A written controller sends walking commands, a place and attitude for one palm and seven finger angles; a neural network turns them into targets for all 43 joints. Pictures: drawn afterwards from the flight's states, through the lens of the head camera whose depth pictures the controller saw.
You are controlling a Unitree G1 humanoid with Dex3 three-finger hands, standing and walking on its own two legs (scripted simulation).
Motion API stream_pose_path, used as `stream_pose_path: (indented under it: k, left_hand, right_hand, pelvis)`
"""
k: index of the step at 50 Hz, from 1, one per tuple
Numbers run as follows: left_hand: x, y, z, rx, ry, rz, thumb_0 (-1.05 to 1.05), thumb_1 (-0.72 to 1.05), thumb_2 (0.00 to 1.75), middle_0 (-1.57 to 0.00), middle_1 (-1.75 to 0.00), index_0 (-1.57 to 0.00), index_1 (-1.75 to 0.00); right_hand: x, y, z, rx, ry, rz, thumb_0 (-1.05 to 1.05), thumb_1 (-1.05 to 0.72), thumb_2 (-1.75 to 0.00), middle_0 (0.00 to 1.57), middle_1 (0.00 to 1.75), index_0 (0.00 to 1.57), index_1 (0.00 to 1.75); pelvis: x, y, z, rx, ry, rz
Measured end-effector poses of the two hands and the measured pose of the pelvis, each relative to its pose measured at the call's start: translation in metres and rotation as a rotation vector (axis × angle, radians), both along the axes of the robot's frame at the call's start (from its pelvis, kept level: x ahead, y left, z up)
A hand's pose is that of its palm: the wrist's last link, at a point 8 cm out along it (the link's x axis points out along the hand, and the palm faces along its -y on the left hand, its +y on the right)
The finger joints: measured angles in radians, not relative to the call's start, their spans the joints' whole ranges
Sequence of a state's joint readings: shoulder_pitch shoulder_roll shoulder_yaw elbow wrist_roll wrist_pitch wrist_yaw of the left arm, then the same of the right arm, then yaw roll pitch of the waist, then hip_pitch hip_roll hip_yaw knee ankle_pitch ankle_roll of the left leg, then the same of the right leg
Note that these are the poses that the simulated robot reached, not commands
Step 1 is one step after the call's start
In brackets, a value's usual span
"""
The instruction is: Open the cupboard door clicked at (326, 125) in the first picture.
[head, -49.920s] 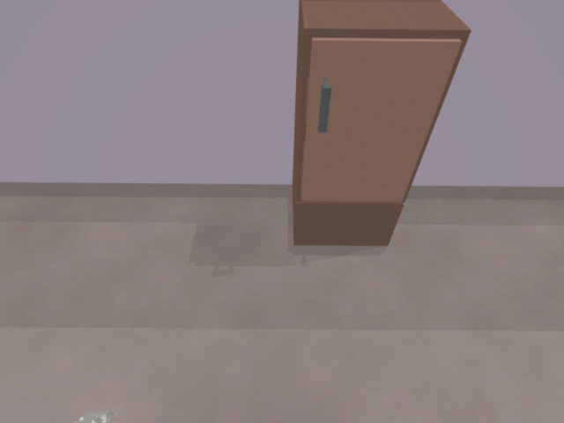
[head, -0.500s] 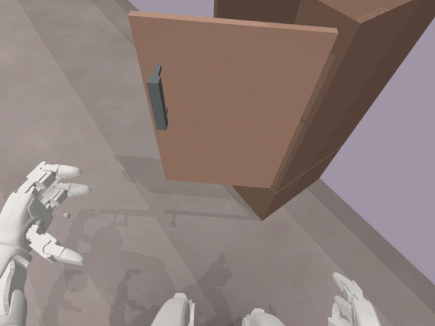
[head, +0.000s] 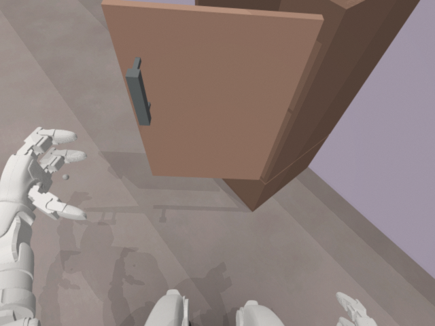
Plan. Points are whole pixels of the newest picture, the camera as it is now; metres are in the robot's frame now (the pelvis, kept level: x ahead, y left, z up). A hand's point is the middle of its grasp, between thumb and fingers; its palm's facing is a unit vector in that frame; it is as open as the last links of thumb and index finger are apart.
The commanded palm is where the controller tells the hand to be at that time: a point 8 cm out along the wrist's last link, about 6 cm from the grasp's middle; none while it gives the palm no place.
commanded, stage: move the hooked fingers beside the handle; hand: left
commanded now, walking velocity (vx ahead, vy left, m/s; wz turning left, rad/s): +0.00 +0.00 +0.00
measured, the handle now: (141, 92) +0.57 +0.18 +0.05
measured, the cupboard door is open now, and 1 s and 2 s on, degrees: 50 50 50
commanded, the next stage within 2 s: slide the fingers in behind the handle in 1.92 s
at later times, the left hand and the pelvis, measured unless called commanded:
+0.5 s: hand (86, 143) +0.43 +0.26 +0.04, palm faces +0.01 -1.00 -0.01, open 13.9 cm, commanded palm +0.42 +0.31 +0.05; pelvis +0.00 +0.01 -0.01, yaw -1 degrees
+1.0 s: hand (103, 113) +0.51 +0.25 +0.04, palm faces +0.00 -1.00 -0.01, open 14.0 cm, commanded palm +0.51 +0.28 +0.04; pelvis -0.01 +0.02 -0.02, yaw -2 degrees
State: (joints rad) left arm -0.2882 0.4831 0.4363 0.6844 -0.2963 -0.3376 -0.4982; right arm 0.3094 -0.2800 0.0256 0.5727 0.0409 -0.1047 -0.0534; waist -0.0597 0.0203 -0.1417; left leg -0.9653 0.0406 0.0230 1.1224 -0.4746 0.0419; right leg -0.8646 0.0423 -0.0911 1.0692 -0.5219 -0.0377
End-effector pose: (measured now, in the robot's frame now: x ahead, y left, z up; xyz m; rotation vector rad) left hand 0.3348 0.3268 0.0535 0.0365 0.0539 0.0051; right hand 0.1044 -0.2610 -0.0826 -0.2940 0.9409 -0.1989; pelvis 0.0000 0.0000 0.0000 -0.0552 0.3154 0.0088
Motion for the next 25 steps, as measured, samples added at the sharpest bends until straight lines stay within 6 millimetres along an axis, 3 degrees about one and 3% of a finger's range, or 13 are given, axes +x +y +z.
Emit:
stream_pose_path:
  k: [8, 20, 25]
  left_hand:
    - [0.022, -0.001, -0.007, -0.012, -0.006, -0.008, -0.01, -0.5, 0.3, -0.3, -1.2, -0.3, -1.2]
    - [0.062, -0.014, -0.005, -0.015, -0.018, -0.025, -0.01, -0.5, 0.3, -0.3, -1.2, -0.3, -1.2]
    - [0.076, -0.011, -0.008, -0.026, -0.006, 0.003, -0.01, -0.5, 0.3, -0.3, -1.2, -0.3, -1.2]
  right_hand:
    - [-0.022, -0.002, -0.007, -0.02, 0.097, -0.029, 0.01, -0.9, -0.89, 0.2, 0.3, 0.2, 0.3]
    - [-0.039, 0.008, -0.012, -0.011, 0.167, -0.064, 0.0, -0.91, -0.89, 0.2, 0.3, 0.2, 0.3]
    - [-0.048, 0.01, -0.014, -0.01, 0.201, -0.076, 0.0, -0.9, -0.89, 0.2, 0.3, 0.2, 0.3]
  pelvis:
    - [0.001, 0.005, -0.003, -0.005, 0.021, 0.0]
    - [0.0, 0.013, -0.004, -0.011, 0.04, -0.006]
    - [-0.002, 0.014, -0.006, -0.012, 0.051, -0.011]
